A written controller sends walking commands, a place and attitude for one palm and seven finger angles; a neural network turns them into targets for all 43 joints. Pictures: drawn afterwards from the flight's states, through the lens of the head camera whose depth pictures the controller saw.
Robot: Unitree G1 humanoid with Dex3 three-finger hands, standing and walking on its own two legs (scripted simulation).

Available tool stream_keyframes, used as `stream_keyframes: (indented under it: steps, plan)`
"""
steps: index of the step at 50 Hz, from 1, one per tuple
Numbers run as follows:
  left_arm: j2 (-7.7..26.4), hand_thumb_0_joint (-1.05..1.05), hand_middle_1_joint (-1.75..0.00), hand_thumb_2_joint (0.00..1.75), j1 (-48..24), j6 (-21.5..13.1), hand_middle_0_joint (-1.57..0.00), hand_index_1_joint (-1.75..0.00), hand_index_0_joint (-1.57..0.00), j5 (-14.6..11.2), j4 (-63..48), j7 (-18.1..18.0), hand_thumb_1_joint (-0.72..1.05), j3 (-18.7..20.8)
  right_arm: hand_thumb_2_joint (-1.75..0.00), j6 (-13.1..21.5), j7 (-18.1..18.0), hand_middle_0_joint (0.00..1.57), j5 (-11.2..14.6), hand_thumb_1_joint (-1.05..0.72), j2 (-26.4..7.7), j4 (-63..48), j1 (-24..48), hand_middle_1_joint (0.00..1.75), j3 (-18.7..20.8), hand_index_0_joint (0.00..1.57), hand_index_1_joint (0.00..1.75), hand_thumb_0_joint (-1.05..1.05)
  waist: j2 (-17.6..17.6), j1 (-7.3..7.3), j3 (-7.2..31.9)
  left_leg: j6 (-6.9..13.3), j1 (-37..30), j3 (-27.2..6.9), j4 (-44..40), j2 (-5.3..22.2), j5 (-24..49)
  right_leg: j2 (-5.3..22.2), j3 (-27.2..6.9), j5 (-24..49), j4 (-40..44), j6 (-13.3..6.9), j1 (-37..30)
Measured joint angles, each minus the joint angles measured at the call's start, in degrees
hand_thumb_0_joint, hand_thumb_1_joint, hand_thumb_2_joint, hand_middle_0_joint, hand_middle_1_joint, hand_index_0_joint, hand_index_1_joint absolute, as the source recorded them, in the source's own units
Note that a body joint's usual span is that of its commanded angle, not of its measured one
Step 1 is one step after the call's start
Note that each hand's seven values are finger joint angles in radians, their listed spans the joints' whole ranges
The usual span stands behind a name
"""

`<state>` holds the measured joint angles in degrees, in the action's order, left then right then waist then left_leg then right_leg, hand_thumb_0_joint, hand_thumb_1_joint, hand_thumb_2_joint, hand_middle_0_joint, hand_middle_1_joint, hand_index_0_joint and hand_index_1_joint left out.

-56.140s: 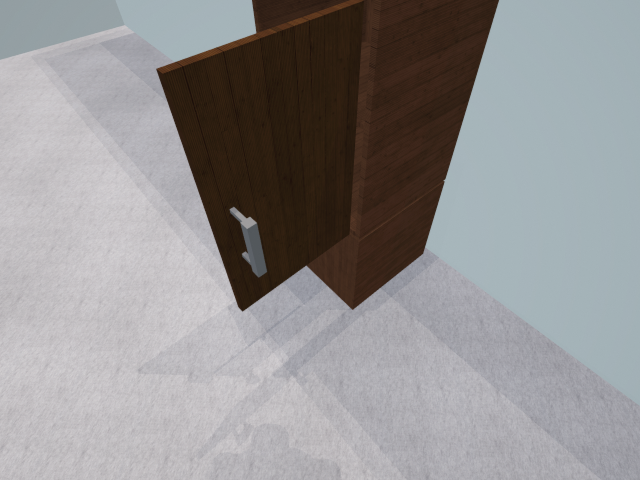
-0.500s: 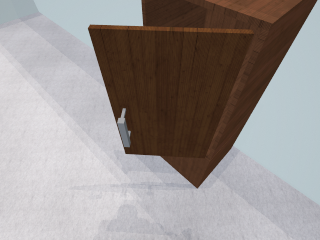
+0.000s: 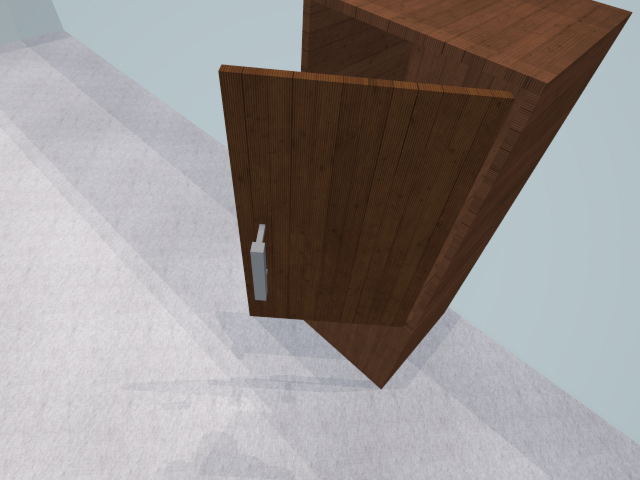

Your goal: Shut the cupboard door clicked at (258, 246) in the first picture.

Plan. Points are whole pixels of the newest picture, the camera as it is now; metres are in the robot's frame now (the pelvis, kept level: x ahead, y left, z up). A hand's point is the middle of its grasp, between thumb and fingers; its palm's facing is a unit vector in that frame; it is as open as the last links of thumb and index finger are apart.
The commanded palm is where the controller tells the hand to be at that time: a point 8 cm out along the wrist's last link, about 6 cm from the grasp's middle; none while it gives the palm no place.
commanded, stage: come to a stop and stand still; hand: left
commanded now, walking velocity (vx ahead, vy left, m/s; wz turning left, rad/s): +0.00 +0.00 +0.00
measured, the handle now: (261, 263) +0.48 +0.14 -0.10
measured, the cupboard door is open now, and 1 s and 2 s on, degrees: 41 41 41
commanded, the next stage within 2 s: look again from close up in 0.18 s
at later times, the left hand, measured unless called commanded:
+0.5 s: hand out of the picture +0.01 +0.16 -0.17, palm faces +0.02 -0.98 -0.22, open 7.4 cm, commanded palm none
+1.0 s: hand out of the picture +0.12 +0.14 -0.11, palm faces +0.21 -0.96 -0.21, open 7.3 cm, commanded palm +0.11 +0.19 -0.08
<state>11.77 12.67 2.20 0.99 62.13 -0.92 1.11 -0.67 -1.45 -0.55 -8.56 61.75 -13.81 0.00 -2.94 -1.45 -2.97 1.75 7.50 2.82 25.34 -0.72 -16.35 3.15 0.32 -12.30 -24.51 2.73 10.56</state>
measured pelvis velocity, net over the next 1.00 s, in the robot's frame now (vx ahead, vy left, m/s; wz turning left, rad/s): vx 0.00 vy -0.05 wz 0.01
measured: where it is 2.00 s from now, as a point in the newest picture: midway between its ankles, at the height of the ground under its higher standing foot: outside the picture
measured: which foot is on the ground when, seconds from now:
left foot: down 0.00-1.00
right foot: down 0.00-1.00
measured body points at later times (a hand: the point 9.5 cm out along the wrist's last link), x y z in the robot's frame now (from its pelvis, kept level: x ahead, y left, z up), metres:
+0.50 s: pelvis +0.01 -0.01 -0.01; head +0.01 -0.03 +0.44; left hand +0.01 +0.21 -0.16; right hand +0.01 -0.22 -0.18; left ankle -0.03 +0.09 -0.74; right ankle +0.01 -0.15 -0.74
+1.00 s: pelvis +0.00 -0.05 -0.01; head +0.02 -0.07 +0.44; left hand +0.10 +0.19 -0.10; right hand +0.05 -0.29 -0.16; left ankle -0.03 +0.09 -0.74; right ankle +0.01 -0.15 -0.74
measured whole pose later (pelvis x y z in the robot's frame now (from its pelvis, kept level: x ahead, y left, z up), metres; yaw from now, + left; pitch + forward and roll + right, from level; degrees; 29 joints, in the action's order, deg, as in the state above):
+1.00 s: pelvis +0.00 -0.05 -0.01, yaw +1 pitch +0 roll +0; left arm 9.2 23.6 -1.6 -5.9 27.7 -2.7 2.4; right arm 10.0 -4.9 0.7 -11.8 54.0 -19.5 0.3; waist 2.6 -0.2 -1.7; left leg -2.2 11.8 2.1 31.9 3.4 -20.1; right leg -0.1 2.2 -17.7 -34.2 -1.5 16.3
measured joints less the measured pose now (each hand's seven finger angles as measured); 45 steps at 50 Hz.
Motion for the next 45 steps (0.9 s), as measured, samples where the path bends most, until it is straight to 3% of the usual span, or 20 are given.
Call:
stream_keyframes:
  steps: [14,22,31,45]
  plan:
    - [-2.9,0.00,-0.30,0.90,3.4,-1.3,-0.20,-0.30,-0.20,-0.2,3.1,-0.5,0.91,-0.8,-0.90,1.3,-0.1,0.20,0.3,-0.91,1.2,2.7,-2.9,0.30,-0.2,0.20,0.30,0.01,1.0,0.96,0.4,-0.3,-2.0,0.7,-2.7,0.3,0.7,-0.4,-0.6,0.5,2.0,-0.1,-1.3]
    - [-4.3,0.00,-0.30,0.90,3.9,-2.6,-0.20,-0.30,-0.20,0.0,1.9,-1.0,0.90,-2.2,-0.90,2.3,-0.2,0.20,-0.3,-0.91,-0.2,-1.6,-5.1,0.30,-0.5,0.20,0.30,0.01,4.8,1.42,1.0,-0.3,1.7,-0.1,4.2,0.2,-2.8,0.0,0.0,-3.6,-5.5,-0.6,2.3]
    - [-3.8,0.00,-0.30,0.90,3.5,-2.9,-0.20,-0.30,-0.20,-0.2,1.5,-0.7,0.90,-1.9,-0.90,2.1,0.1,0.20,-0.3,-0.93,-1.6,-1.2,-4.1,0.30,-0.6,0.20,0.30,0.02,6.8,1.78,1.6,-1.5,0.0,0.4,1.8,0.6,-1.9,-0.5,-0.5,-4.3,-6.4,-1.6,2.4]
    - [-3.2,0.01,-0.30,0.90,1.0,-3.3,-0.20,-0.30,-0.20,-0.3,1.2,-0.5,0.91,-1.5,-0.90,2.0,0.1,0.20,-0.3,-0.91,-1.9,0.9,-2.1,0.30,-0.5,0.20,0.30,0.01,5.9,1.69,0.3,-3.8,-0.7,-0.5,-0.9,2.6,-0.2,-2.5,0.7,-3.5,-4.9,-3.8,2.1]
